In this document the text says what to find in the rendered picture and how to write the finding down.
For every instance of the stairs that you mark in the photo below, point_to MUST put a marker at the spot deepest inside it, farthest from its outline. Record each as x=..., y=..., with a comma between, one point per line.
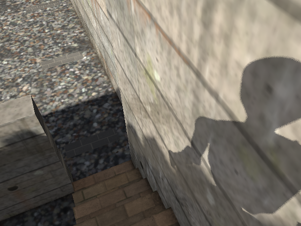
x=119, y=196

